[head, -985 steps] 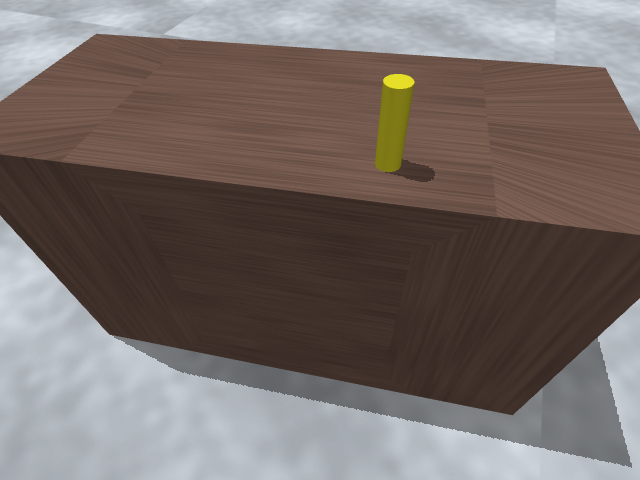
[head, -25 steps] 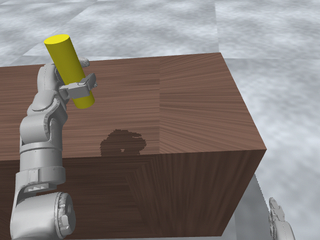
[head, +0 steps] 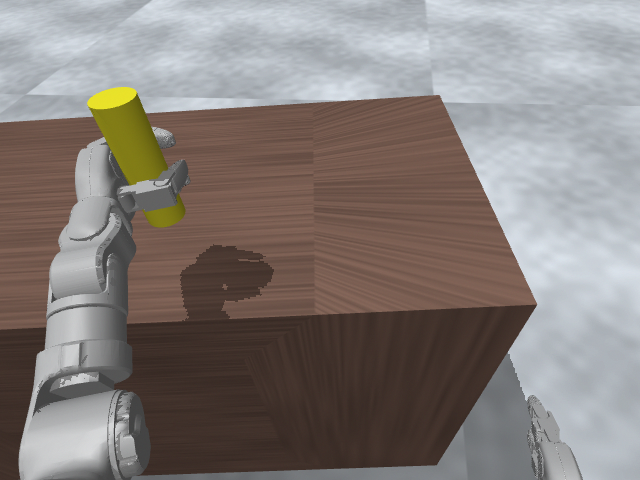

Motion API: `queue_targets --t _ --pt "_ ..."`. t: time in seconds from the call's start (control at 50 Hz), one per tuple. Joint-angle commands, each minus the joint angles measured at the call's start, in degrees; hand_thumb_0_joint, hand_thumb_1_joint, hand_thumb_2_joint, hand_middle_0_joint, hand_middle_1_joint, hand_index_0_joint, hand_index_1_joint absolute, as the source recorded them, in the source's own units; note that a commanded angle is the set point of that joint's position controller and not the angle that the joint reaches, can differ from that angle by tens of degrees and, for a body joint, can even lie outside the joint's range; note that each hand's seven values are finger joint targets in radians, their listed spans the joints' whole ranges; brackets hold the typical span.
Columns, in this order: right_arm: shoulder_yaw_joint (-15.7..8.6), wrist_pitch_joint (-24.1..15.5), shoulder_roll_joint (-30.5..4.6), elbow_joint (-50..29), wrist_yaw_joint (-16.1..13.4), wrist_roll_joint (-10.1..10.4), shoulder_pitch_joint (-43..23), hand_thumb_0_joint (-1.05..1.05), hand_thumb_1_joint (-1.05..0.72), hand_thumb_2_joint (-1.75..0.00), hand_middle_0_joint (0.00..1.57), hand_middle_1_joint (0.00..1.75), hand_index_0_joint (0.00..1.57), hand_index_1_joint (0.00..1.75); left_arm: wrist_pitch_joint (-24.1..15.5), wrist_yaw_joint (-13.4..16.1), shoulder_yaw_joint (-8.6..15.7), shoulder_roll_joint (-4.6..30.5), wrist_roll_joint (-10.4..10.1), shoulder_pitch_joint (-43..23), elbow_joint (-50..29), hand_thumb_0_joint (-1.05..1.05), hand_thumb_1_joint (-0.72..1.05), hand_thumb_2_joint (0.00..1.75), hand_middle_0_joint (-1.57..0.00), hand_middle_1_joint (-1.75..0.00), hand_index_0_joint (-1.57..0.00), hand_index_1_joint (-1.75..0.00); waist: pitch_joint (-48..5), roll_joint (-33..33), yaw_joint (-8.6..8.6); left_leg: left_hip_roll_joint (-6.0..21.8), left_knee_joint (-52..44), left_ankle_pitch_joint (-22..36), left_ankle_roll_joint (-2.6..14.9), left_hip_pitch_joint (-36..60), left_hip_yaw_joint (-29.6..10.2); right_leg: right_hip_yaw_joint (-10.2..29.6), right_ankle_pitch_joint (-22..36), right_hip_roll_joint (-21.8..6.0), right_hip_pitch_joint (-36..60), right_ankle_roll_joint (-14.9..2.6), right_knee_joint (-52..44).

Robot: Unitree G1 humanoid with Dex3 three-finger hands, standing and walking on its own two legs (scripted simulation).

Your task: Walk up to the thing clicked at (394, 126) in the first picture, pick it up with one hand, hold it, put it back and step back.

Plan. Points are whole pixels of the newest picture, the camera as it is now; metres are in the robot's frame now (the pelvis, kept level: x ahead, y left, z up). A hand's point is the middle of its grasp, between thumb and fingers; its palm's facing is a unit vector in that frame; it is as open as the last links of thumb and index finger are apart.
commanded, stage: lower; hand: left
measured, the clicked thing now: (143, 163) +0.42 +0.22 +0.22
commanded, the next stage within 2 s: loosen in 1.28 s
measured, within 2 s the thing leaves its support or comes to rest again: rests again in 1.20 s
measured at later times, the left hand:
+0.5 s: hand (176, 205) +0.43 +0.20 +0.15, palm faces +0.23 -0.97 +0.00, open 6.3 cm
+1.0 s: hand (183, 223) +0.43 +0.21 +0.11, palm faces +0.21 -0.98 -0.01, open 6.3 cm
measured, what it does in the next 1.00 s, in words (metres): stands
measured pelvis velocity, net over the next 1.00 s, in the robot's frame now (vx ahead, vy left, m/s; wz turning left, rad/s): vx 0.00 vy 0.00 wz -0.01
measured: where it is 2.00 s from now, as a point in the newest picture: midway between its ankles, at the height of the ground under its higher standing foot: outside the picture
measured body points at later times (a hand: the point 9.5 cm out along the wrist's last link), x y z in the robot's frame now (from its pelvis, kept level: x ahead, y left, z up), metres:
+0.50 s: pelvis +0.00 +0.00 +0.00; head +0.02 -0.01 +0.45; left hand +0.41 +0.25 +0.15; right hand +0.16 -0.26 -0.08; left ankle -0.01 +0.12 -0.73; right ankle +0.02 -0.14 -0.73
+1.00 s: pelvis +0.00 +0.00 -0.01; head +0.03 +0.00 +0.44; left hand +0.42 +0.26 +0.12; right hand +0.15 -0.25 -0.08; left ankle -0.01 +0.12 -0.73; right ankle +0.02 -0.14 -0.73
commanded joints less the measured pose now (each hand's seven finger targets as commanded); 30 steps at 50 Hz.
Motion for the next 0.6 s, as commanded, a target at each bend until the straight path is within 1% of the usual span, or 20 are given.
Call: queue_targets --t 0.0,0.04,0.06,0.08,0.1,0.14,0.16,0.18,0.22,0.24,0.28,0.32,0.36,0.38,0.42,0.44,0.48,0.5,0.54,0.58 --pt "-2.5 -2.4 -7.1 -8.7 -0.6 0.0 -3.9 0.0 0.55 -0.05 0.05 0.05 0.05 0.05 -6.9 0.0 3.6 15.6 -0.2 -29.4 -14.2 0.0 0.56 1.4 -1.41 -1.51 -1.43 -1.51 -19.7 0.5 -0.18 -1.0 -3.5 20.1 0.19 7.0 1.0 -2.8 16.0 1.9 8.1 -1.83 -2.2" --pt "-3.5 -2.2 -7.9 -8.9 -0.7 0.1 -3.6 0.0 0.55 -0.05 0.05 0.05 0.05 0.05 -7.3 -0.2 3.5 15.8 -0.2 -30.0 -14.5 0.0 0.54 1.4 -1.41 -1.51 -1.43 -1.51 -20.3 0.2 -0.92 -1.2 -3.3 20.1 0.51 7.5 1.3 -2.5 16.9 1.7 8.3 -1.7 -2.3" --pt "-2.4 -2.2 -6.6 -9.2 -0.6 0.0 -4.7 0.0 0.55 -0.05 0.05 0.05 0.05 0.05 -7.9 -0.2 3.2 16.0 0.0 -31.9 -17.2 0.0 0.56 1.41 -1.42 -1.52 -1.43 -1.51 -20.4 0.8 -0.26 -1.2 -3.4 20.0 0.49 7.6 1.2 -2.7 16.8 1.7 8.8 -1.69 -2.2" --pt "-3.5 -2.1 -7.7 -9.9 -0.7 0.0 -5.1 0.0 0.53 -0.06 0.05 0.05 0.05 0.05 -7.8 -0.4 2.5 15.1 0.2 -30.6 -13.7 0.0 0.53 1.38 -1.46 -1.54 -1.48 -1.54 -20.9 -0.6 -1.25 -1.2 -3.4 19.4 0.75 7.3 1.3 -2.5 16.9 1.6 9.0 -1.49 -2.6" --pt "-2.7 -2.1 -7.1 -8.5 -0.6 0.0 -4.8 0.0 0.53 -0.06 0.05 0.05 0.05 0.05 -7.5 -0.5 2.8 14.3 0.0 -27.7 -10.5 0.0 0.52 1.39 -1.47 -1.55 -1.49 -1.55 -16.8 -1.5 -0.77 -1.2 -4.0 17.4 0.86 5.6 1.2 -2.7 14.9 1.8 7.7 -1.49 -3.0" --pt "-1.6 -1.7 -5.4 -7.6 -0.3 0.1 -4.8 0.0 0.53 -0.06 0.05 0.05 0.05 0.05 -8.5 -1.1 1.0 12.5 0.0 -27.1 -10.4 0.0 0.54 1.4 -1.48 -1.55 -1.49 -1.55 -16.2 0.0 -1.03 -1.1 -4.5 16.2 0.7 5.6 1.2 -2.7 13.6 1.8 6.2 -1.71 -3.1" --pt "-1.6 -1.7 -5.9 -7.1 -0.2 -0.1 -5.8 0.0 0.53 -0.06 0.05 0.05 0.05 0.05 -8.8 -1.1 1.8 12.9 -0.1 -25.8 -8.4 0.0 0.52 1.39 -1.49 -1.55 -1.5 -1.55 -15.4 -0.8 -0.4 -1.0 -4.4 15.7 0.73 4.8 1.1 -2.8 13.0 1.9 5.7 -1.73 -2.9" --pt "-2.3 -1.6 -6.9 -6.8 -0.2 0.0 -4.5 0.0 0.53 -0.05 0.05 0.05 0.05 0.05 -9.2 -1.5 1.7 12.7 -0.2 -24.3 -5.6 0.0 0.56 1.4 -1.49 -1.55 -1.5 -1.55 -14.8 -2.2 -1.29 -0.9 -4.6 14.9 0.84 4.4 0.9 -3.0 12.4 2.1 5.3 -1.65 -3.2" --pt "-1.6 -1.4 -6.4 -7.1 0.1 -0.2 -4.9 0.0 0.54 -0.06 0.05 0.05 0.05 0.05 -10.6 -1.7 1.7 13.6 -0.2 -26.4 -8.7 0.0 0.58 1.4 -1.48 -1.55 -1.49 -1.55 -17.0 -0.6 -0.9 -1.0 -4.2 15.9 0.86 5.1 1.1 -2.8 13.4 1.8 6.3 -1.67 -2.9" --pt "-3.2 -1.3 -8.3 -7.6 -0.1 -0.1 -4.4 0.0 0.54 -0.05 0.05 0.05 0.05 0.05 -10.9 -1.6 2.9 15.2 -0.2 -25.8 -7.1 0.0 0.59 1.4 -1.48 -1.56 -1.5 -1.55 -17.8 -0.8 -1.34 -1.0 -3.9 16.5 0.84 5.9 1.2 -2.6 14.0 1.8 6.2 -1.66 -3.0" --pt "-1.7 -1.0 -6.6 -8.3 0.1 -0.2 -5.3 0.0 0.54 -0.05 0.05 0.05 0.05 0.05 -12.9 -1.7 2.3 15.2 0.1 -27.7 -10.1 0.0 0.59 1.39 -1.45 -1.53 -1.47 -1.53 -19.2 -0.5 -0.89 -1.2 -3.6 17.3 0.9 5.6 1.2 -2.4 15.1 1.6 7.3 -1.55 -2.5" --pt "-3.7 -0.6 -9.2 -7.9 -0.4 -0.3 -5.4 0.0 0.53 -0.06 0.05 0.05 0.05 0.05 -14.1 -1.4 3.4 15.9 0.0 -26.1 -6.9 0.0 0.59 1.4 -1.45 -1.54 -1.47 -1.54 -19.1 -1.7 -1.43 -1.0 -3.6 17.0 0.92 5.7 1.1 -2.4 14.9 1.7 7.0 -1.47 -2.6" --pt "-1.5 -0.3 -6.1 -8.4 -0.4 -0.3 -6.4 0.0 0.53 -0.06 0.05 0.05 0.05 0.05 -16.4 -1.6 2.1 15.0 0.0 -29.5 -10.0 0.0 0.61 1.4 -1.45 -1.53 -1.47 -1.53 -21.5 0.0 -1.4 -1.2 -3.2 16.6 0.92 6.0 1.2 -2.1 14.9 1.4 7.1 -1.45 -2.2" --pt "-1.3 -0.2 -6.0 -8.9 -0.6 -0.2 -6.9 0.0 0.53 -0.06 0.05 0.05 0.05 0.05 -17.4 -1.5 3.1 15.8 -0.3 -30.1 -10.8 0.0 0.59 1.4 -1.45 -1.54 -1.47 -1.54 -22.3 -0.3 -1.26 -1.3 -2.9 16.7 1.0 5.8 1.4 -2.1 15.1 1.3 8.0 -1.29 -2.2" --pt "-2.5 0.3 -7.9 -9.2 -1.1 -0.2 -7.2 0.0 0.53 -0.06 0.05 0.05 0.05 0.05 -18.1 -1.0 3.4 15.7 -0.2 -25.9 -6.1 0.0 0.57 1.4 -1.45 -1.54 -1.46 -1.54 -20.2 -1.8 -1.28 -1.2 -3.3 15.0 1.09 3.9 1.3 -2.1 13.7 1.5 7.8 -1.31 -2.4" --pt "-1.2 0.7 -6.6 -10.0 -1.0 -0.3 -6.0 0.0 0.53 -0.06 0.05 0.05 0.05 0.05 -19.1 -1.1 2.6 15.5 0.1 -27.4 -7.3 0.0 0.56 1.4 -1.44 -1.53 -1.46 -1.53 -21.5 -0.5 -1.41 -1.1 -3.2 15.8 0.9 4.7 1.3 -2.0 14.2 1.4 8.0 -1.52 -2.4" --pt "-2.1 1.5 -6.9 -9.8 -1.3 -0.4 -6.0 0.0 0.54 -0.05 0.05 0.05 0.05 0.05 -19.8 -0.8 2.6 15.7 0.4 -26.8 -5.8 0.0 0.56 1.39 -1.44 -1.53 -1.46 -1.53 -21.6 0.2 -1.46 -1.0 -2.9 16.8 0.76 4.9 1.3 -2.1 15.0 1.5 7.4 -1.57 -2.2" --pt "-2.9 1.9 -7.8 -7.7 -1.4 -0.5 -4.4 0.0 0.54 -0.05 0.05 0.05 0.05 0.05 -20.2 -0.8 4.1 17.0 0.0 -26.9 -4.9 0.0 0.57 1.39 -1.43 -1.53 -1.45 -1.52 -19.4 0.9 -1.58 -1.0 -2.8 16.4 0.74 4.0 1.5 -2.0 14.5 1.5 6.8 -1.63 -2.2" --pt "-3.4 2.2 -8.5 -10.0 -1.4 -0.5 -5.0 0.0 0.53 -0.06 0.05 0.05 0.05 0.05 -20.9 -1.3 2.1 14.7 -0.2 -25.7 -3.5 0.0 0.56 1.39 -1.43 -1.53 -1.45 -1.52 -21.1 0.7 -2.75 -0.7 -2.5 17.8 0.62 5.5 1.3 -2.0 16.0 1.6 6.6 -1.71 -2.1" --pt "-1.0 2.7 -5.3 -8.7 -1.1 -0.5 -4.1 0.0 0.53 -0.05 0.05 0.05 0.05 0.05 -22.0 -1.6 1.9 14.5 0.1 -25.8 -4.5 0.0 0.56 1.38 -1.42 -1.51 -1.44 -1.51 -20.2 1.0 -1.92 -0.7 -2.3 18.3 0.72 4.4 1.3 -2.1 16.2 1.5 6.3 -1.78 -1.7"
